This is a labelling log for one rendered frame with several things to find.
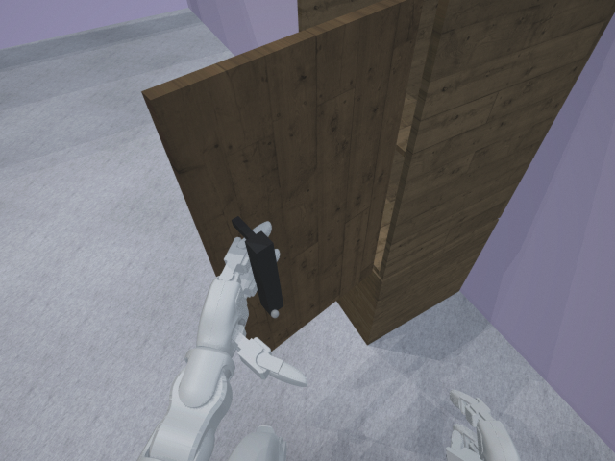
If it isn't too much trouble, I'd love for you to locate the robot left shin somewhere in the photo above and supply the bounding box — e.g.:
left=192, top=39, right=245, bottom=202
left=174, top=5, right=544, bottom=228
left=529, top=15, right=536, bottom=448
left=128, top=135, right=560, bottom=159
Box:
left=256, top=425, right=275, bottom=434

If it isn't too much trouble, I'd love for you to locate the handle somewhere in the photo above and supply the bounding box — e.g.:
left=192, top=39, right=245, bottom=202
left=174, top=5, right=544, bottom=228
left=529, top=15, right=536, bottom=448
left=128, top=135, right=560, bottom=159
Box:
left=232, top=216, right=283, bottom=316

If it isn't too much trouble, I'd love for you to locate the robot left thigh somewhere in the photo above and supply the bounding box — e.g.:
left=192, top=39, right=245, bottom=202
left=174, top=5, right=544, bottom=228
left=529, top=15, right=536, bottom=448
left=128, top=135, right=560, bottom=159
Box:
left=227, top=432, right=286, bottom=461

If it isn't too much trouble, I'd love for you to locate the robot right hand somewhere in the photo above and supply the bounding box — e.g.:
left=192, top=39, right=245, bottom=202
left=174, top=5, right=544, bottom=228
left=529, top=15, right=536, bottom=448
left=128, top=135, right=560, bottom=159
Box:
left=446, top=390, right=521, bottom=461

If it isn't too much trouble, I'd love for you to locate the cupboard door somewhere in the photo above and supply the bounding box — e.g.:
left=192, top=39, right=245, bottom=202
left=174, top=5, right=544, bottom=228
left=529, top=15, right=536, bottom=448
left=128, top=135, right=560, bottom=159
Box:
left=141, top=0, right=424, bottom=351

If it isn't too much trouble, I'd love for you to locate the robot left forearm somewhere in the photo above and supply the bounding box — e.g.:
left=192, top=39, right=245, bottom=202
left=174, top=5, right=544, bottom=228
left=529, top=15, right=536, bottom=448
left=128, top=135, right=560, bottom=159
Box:
left=136, top=347, right=235, bottom=461

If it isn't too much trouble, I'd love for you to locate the robot left hand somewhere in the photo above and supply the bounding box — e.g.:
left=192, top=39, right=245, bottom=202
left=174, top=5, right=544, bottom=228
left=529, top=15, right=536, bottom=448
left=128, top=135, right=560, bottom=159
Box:
left=196, top=221, right=308, bottom=387

